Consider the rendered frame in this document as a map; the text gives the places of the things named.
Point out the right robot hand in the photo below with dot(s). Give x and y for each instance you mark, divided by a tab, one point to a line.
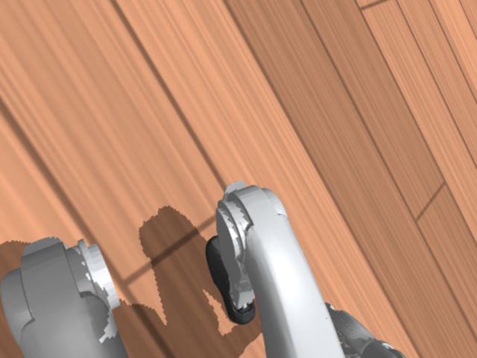
350	332

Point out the right robot arm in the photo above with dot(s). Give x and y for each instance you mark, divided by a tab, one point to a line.
381	349

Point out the right robot foot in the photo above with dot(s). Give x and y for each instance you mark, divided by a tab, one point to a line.
221	280

